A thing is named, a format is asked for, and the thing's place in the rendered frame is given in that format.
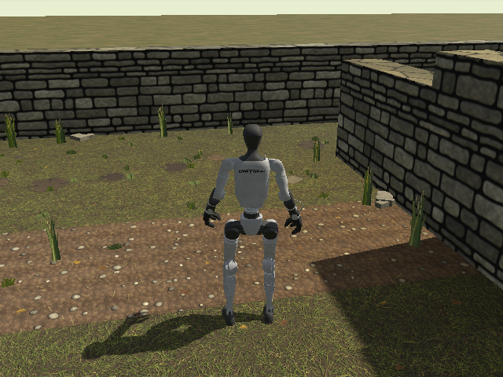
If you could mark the robot left hand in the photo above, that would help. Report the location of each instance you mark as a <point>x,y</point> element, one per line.
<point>212,216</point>

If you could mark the right robot shin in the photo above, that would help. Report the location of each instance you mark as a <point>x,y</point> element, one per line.
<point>269,286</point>

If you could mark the robot right hand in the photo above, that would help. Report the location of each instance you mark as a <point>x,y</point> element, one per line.
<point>298,223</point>

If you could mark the robot right forearm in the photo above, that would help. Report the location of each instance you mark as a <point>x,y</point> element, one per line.
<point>291,207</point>

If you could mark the robot right upper arm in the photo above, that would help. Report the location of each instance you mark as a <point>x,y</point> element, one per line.
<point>281,179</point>

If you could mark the robot left thigh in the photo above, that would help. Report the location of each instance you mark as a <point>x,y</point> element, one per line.
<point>231,236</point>

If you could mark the robot left forearm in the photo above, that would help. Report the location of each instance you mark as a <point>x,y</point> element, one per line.
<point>211,204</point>

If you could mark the robot left upper arm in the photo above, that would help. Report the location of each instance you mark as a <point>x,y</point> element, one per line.
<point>223,175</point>

